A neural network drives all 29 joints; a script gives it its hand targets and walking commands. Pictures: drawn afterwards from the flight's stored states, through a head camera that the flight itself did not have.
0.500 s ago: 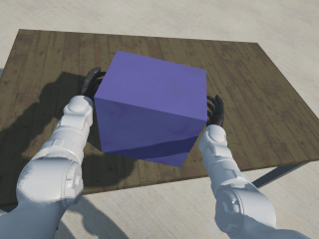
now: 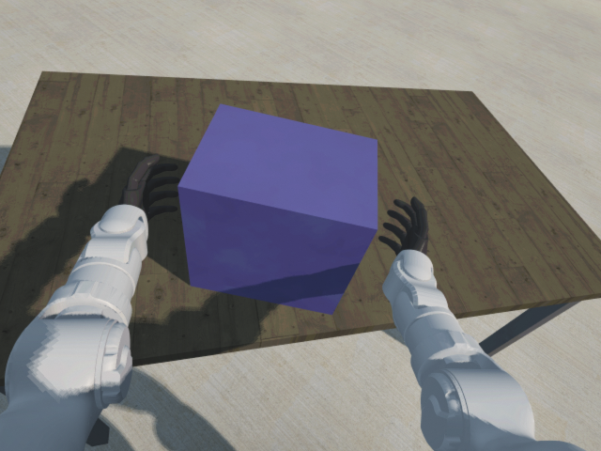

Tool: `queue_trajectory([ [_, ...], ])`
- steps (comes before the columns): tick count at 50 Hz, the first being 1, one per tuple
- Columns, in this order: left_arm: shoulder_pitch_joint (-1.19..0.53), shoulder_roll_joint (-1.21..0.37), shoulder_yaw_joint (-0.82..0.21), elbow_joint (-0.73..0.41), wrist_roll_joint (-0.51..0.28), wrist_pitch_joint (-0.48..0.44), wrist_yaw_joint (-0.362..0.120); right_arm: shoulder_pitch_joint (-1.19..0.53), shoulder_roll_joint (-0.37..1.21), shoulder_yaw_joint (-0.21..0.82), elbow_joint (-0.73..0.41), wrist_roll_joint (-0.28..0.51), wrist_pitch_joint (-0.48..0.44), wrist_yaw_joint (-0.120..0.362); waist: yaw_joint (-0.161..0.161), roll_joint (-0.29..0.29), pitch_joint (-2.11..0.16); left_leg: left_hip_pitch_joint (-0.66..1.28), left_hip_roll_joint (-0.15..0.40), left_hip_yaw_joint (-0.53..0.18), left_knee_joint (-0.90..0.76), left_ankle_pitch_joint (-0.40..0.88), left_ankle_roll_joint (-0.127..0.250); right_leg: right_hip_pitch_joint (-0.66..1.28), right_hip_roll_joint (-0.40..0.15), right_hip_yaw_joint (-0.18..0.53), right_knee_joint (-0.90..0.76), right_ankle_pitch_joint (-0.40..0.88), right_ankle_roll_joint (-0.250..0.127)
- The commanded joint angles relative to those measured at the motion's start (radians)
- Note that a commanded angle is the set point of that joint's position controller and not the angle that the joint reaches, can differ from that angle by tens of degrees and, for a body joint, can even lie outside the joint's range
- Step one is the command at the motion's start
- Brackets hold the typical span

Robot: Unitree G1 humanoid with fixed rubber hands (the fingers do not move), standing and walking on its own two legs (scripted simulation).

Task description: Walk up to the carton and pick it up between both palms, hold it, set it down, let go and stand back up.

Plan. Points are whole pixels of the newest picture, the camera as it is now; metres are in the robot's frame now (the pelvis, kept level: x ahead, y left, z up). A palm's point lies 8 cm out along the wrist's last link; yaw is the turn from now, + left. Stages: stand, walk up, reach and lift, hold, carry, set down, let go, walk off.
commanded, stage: set down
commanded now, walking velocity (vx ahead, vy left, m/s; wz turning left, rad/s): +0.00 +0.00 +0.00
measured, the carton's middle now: (279, 216) +0.47 -0.03 +0.03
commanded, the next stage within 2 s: none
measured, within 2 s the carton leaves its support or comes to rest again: neither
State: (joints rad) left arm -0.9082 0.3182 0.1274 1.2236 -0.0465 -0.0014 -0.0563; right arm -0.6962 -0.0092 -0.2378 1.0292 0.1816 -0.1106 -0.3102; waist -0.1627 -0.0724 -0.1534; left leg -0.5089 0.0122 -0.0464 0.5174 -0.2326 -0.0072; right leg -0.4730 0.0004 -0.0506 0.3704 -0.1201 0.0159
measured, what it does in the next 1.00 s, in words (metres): stands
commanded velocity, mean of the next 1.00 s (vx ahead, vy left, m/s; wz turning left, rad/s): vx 0.00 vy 0.00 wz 0.00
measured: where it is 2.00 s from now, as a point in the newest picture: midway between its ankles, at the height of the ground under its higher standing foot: outside the picture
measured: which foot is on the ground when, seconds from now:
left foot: down 0.00-1.00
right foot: down 0.00-1.00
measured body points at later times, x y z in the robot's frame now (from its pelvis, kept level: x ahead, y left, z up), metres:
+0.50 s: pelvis -0.01 +0.00 +0.00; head +0.03 +0.05 +0.44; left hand +0.43 +0.20 +0.03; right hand +0.33 -0.22 +0.03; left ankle +0.00 +0.11 -0.74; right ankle +0.02 -0.13 -0.74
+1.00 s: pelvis -0.01 +0.00 +0.00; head +0.02 +0.05 +0.45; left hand +0.40 +0.22 +0.02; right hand +0.29 -0.21 +0.02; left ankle +0.00 +0.11 -0.74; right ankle +0.02 -0.13 -0.74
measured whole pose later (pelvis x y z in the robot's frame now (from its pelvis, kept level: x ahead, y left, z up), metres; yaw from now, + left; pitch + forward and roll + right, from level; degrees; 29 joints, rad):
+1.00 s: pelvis -0.01 +0.00 +0.00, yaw +0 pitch +6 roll -2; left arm -0.49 0.41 0.09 0.82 -0.14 0.04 -0.16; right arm -0.26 0.02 -0.03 0.67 0.25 -0.17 -0.36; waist -0.15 -0.07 -0.07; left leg -0.39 0.01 -0.05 0.54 -0.25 0.00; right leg -0.36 0.00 -0.05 0.41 -0.15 0.01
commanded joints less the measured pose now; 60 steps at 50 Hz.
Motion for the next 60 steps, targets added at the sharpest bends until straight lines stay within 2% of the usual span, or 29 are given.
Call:
queue_trajectory([
  [1, -0.602, 0.21, -0.181, -0.217, -0.188, -0.103, -0.028, -0.474, -0.181, 0.087, -0.243, -0.016, -0.048, -0.01, -0.062, 0.295, -0.594, 0.323, -0.024, 0.08, 0.043, 0.266, -0.095, 0.183, 0.042, -0.026, 0.047, 0.27, -0.026],
  [5, -0.446, 0.235, -0.144, -0.259, -0.175, -0.088, -0.04, -0.319, -0.161, 0.159, -0.298, 0.006, -0.059, -0.016, -0.023, 0.257, -0.602, 0.364, -0.027, 0.079, 0.044, 0.32, -0.081, 0.264, 0.045, -0.016, 0.057, 0.367, -0.016],
  [7, -0.506, 0.236, -0.171, -0.195, -0.191, -0.104, -0.047, -0.38, -0.168, 0.115, -0.259, -0.014, -0.049, -0.019, -0.045, 0.256, -0.556, 0.296, -0.029, 0.076, 0.034, 0.227, -0.072, 0.228, 0.043, -0.014, 0.053, 0.281, -0.019],
  [9, -0.406, 0.248, -0.139, -0.303, -0.175, -0.093, -0.052, -0.285, -0.149, 0.171, -0.325, 0.016, -0.077, -0.028, -0.01, 0.259, -0.593, 0.352, -0.031, 0.082, 0.052, 0.334, -0.076, 0.295, 0.047, -0.008, 0.06, 0.392, -0.015],
  [10, -0.439, 0.253, -0.14, -0.255, -0.179, -0.099, -0.052, -0.321, -0.167, 0.147, -0.286, 0.017, -0.079, -0.027, -0.012, 0.265, -0.56, 0.337, -0.031, 0.074, 0.045, 0.32, -0.083, 0.251, 0.048, -0.013, 0.056, 0.327, -0.015],
  [11, -0.383, 0.229, -0.154, -0.336, -0.177, -0.097, -0.056, -0.259, -0.148, 0.16, -0.317, 0.018, -0.093, -0.027, -0.028, 0.287, -0.595, 0.372, -0.028, 0.07, 0.059, 0.351, -0.09, 0.263, 0.049, -0.011, 0.058, 0.372, -0.017],
  [13, -0.38, 0.254, -0.13, -0.307, -0.171, -0.096, -0.062, -0.261, -0.161, 0.173, -0.324, 0.03, -0.107, -0.028, 0.008, 0.289, -0.579, 0.365, -0.032, 0.078, 0.058, 0.35, -0.092, 0.244, 0.049, -0.013, 0.051, 0.34, -0.016],
  [14, -0.418, 0.252, -0.138, -0.26, -0.176, -0.103, -0.064, -0.289, -0.164, 0.148, -0.279, 0.01, -0.102, -0.025, -0.007, 0.272, -0.527, 0.331, -0.029, 0.071, 0.047, 0.291, -0.088, 0.231, 0.051, -0.015, 0.046, 0.281, -0.018],
  [15, -0.326, 0.267, -0.117, -0.321, -0.175, -0.098, -0.07, -0.21, -0.146, 0.199, -0.361, 0.04, -0.118, -0.032, 0.022, 0.26, -0.547, 0.349, -0.033, 0.079, 0.053, 0.328, -0.082, 0.289, 0.046, -0.011, 0.057, 0.351, -0.015],
  [16, -0.505, 0.273, -0.154, -0.252, -0.206, -0.109, -0.061, -0.397, -0.179, 0.134, -0.311, 0.024, -0.103, -0.023, -0.006, 0.292, -0.514, 0.271, -0.026, 0.066, 0.043, 0.226, -0.085, 0.2, 0.048, -0.02, 0.062, 0.217, -0.022],
  [18, -0.341, 0.283, -0.133, -0.325, -0.204, -0.108, -0.068, -0.224, -0.142, 0.207, -0.404, 0.042, -0.113, -0.028, 0.022, 0.259, -0.541, 0.315, -0.026, 0.073, 0.031, 0.238, -0.071, 0.276, 0.04, -0.012, 0.058, 0.276, -0.022],
  [22, -0.424, 0.3, -0.152, -0.343, -0.234, -0.125, -0.071, -0.291, -0.153, 0.185, -0.406, 0.041, -0.109, -0.024, 0.008, 0.28, -0.556, 0.293, -0.024, 0.064, 0.032, 0.222, -0.068, 0.237, 0.041, -0.008, 0.064, 0.221, -0.023],
  [23, -0.299, 0.302, -0.129, -0.414, -0.219, -0.123, -0.071, -0.158, -0.135, 0.221, -0.454, 0.053, -0.121, -0.023, 0.03, 0.268, -0.565, 0.334, -0.023, 0.07, 0.04, 0.267, -0.068, 0.286, 0.042, -0.006, 0.066, 0.282, -0.023],
  [24, -0.368, 0.314, -0.134, -0.379, -0.228, -0.113, -0.072, -0.244, -0.141, 0.212, -0.467, 0.058, -0.116, -0.025, 0.033, 0.295, -0.544, 0.295, -0.026, 0.061, 0.048, 0.238, -0.073, 0.246, 0.038, -0.003, 0.071, 0.236, -0.028],
  [32, -0.274, 0.32, -0.101, -0.401, -0.21, -0.089, -0.105, -0.122, -0.116, 0.245, -0.465, 0.061, -0.119, -0.04, 0.052, 0.269, -0.449, 0.299, -0.027, 0.065, 0.025, 0.192, -0.059, 0.266, 0.034, 0.008, 0.054, 0.193, -0.025],
  [33, -0.146, 0.296, -0.089, -0.497, -0.193, -0.074, -0.108, 0.004, -0.102, 0.275, -0.509, 0.078, -0.13, -0.044, 0.063, 0.277, -0.446, 0.368, -0.023, 0.064, 0.024, 0.262, -0.072, 0.303, 0.04, 0.001, 0.052, 0.248, -0.031],
  [39, -0.171, 0.322, -0.06, -0.544, -0.191, -0.044, -0.11, -0.038, -0.098, 0.263, -0.57, 0.06, -0.13, -0.053, 0.085, 0.276, -0.387, 0.348, -0.022, 0.073, 0.018, 0.245, -0.075, 0.282, 0.039, 0.009, 0.045, 0.184, -0.028],
  [41, -0.02, 0.304, -0.039, -0.58, -0.167, -0.023, -0.119, 0.107, -0.089, 0.292, -0.597, 0.068, -0.141, -0.058, 0.107, 0.277, -0.358, 0.382, -0.022, 0.082, 0.011, 0.281, -0.077, 0.316, 0.04, 0.008, 0.035, 0.222, -0.03],
  [44, -0.109, 0.339, -0.026, -0.616, -0.181, -0.01, -0.117, 0.029, -0.097, 0.278, -0.648, 0.052, -0.121, -0.058, 0.11, 0.271, -0.364, 0.342, -0.02, 0.083, -0.003, 0.208, -0.063, 0.307, 0.036, 0.016, 0.037, 0.157, -0.028],
  [46, 0.087, 0.336, 0.008, -0.697, -0.167, 0.002, -0.12, 0.218, -0.071, 0.322, -0.696, 0.058, -0.132, -0.063, 0.131, 0.26, -0.363, 0.402, -0.023, 0.086, 0.0, 0.307, -0.067, 0.371, 0.038, 0.019, 0.033, 0.256, -0.027],
  [47, -0.062, 0.336, -0.02, -0.681, -0.19, 0.002, -0.117, 0.061, -0.087, 0.287, -0.715, 0.04, -0.117, -0.061, 0.12, 0.264, -0.372, 0.352, -0.021, 0.089, -0.003, 0.242, -0.061, 0.325, 0.039, 0.013, 0.04, 0.182, -0.026],
  [48, 0.092, 0.342, 0.012, -0.741, -0.162, 0.007, -0.119, 0.226, -0.073, 0.327, -0.749, 0.055, -0.125, -0.062, 0.138, 0.264, -0.352, 0.411, -0.024, 0.089, -0.001, 0.293, -0.066, 0.364, 0.036, 0.022, 0.034, 0.233, -0.029],
  [49, 0.036, 0.338, 0.001, -0.702, -0.178, 0.016, -0.117, 0.143, -0.083, 0.318, -0.755, 0.057, -0.111, -0.058, 0.145, 0.262, -0.337, 0.367, -0.019, 0.083, -0.005, 0.267, -0.067, 0.35, 0.039, 0.015, 0.037, 0.185, -0.035],
  [51, 0.194, 0.343, 0.027, -0.789, -0.163, 0.023, -0.127, 0.326, -0.063, 0.335, -0.785, 0.052, -0.114, -0.069, 0.142, 0.243, -0.302, 0.408, -0.022, 0.098, -0.018, 0.291, -0.057, 0.402, 0.031, 0.025, 0.025, 0.246, -0.029],
  [54, 0.132, 0.355, 0.028, -0.797, -0.179, 0.037, -0.13, 0.263, -0.081, 0.326, -0.822, 0.049, -0.086, -0.066, 0.154, 0.244, -0.254, 0.391, -0.015, 0.092, -0.032, 0.237, -0.053, 0.384, 0.028, 0.026, 0.023, 0.172, -0.033],
  [55, 0.285, 0.343, 0.037, -0.864, -0.173, 0.045, -0.132, 0.397, -0.065, 0.352, -0.87, 0.06, -0.097, -0.067, 0.166, 0.233, -0.25, 0.437, -0.012, 0.095, -0.036, 0.307, -0.058, 0.419, 0.033, 0.021, 0.016, 0.235, -0.039],
  [57, 0.192, 0.348, 0.018, -0.884, -0.2, 0.047, -0.129, 0.309, -0.087, 0.318, -0.881, 0.043, -0.079, -0.067, 0.147, 0.233, -0.22, 0.403, -0.008, 0.095, -0.046, 0.25, -0.054, 0.39, 0.032, 0.023, 0.017, 0.162, -0.039],
  [58, 0.31, 0.363, 0.049, -0.934, -0.182, 0.056, -0.131, 0.434, -0.074, 0.355, -0.92, 0.057, -0.085, -0.066, 0.174, 0.231, -0.208, 0.436, -0.01, 0.098, -0.05, 0.292, -0.053, 0.433, 0.033, 0.029, 0.013, 0.205, -0.041],
  [60, 0.363, 0.37, 0.04, -0.995, -0.186, 0.066, -0.132, 0.467, -0.077, 0.324, -0.944, 0.032, -0.078, -0.077, 0.154, 0.224, -0.169, 0.433, -0.01, 0.097, -0.055, 0.303, -0.052, 0.45, 0.03, 0.035, 0.009, 0.224, -0.037],
])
